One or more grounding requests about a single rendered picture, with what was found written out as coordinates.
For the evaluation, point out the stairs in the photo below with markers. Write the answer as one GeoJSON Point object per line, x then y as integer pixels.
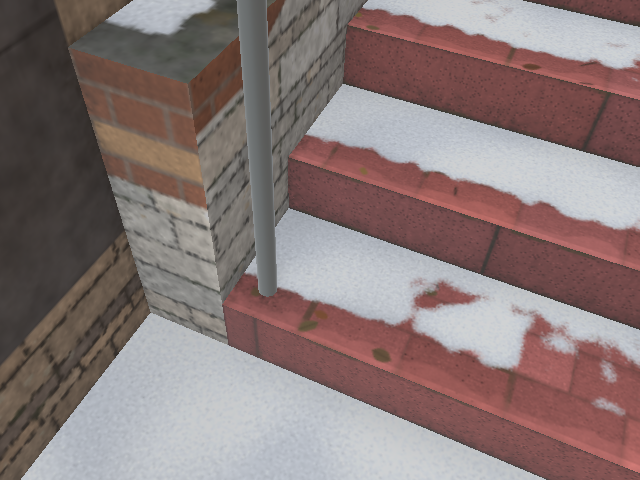
{"type": "Point", "coordinates": [462, 243]}

